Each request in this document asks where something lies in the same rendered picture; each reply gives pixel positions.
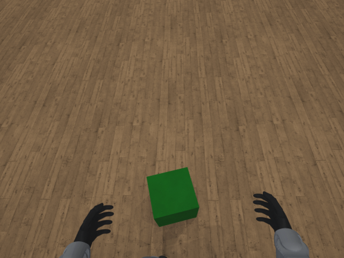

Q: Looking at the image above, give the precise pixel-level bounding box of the robot left forearm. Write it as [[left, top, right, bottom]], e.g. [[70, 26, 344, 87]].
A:
[[59, 241, 90, 258]]

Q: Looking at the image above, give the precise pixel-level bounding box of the robot right forearm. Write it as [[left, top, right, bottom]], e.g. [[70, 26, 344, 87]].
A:
[[274, 228, 309, 258]]

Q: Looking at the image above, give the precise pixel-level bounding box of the robot left hand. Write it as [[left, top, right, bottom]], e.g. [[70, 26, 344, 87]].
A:
[[74, 203, 114, 247]]

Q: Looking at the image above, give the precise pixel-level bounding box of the carton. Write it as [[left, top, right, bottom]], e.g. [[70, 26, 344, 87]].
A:
[[147, 167, 199, 227]]

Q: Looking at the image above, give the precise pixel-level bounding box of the robot right hand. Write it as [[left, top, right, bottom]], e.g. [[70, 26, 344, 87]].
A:
[[253, 191, 292, 232]]

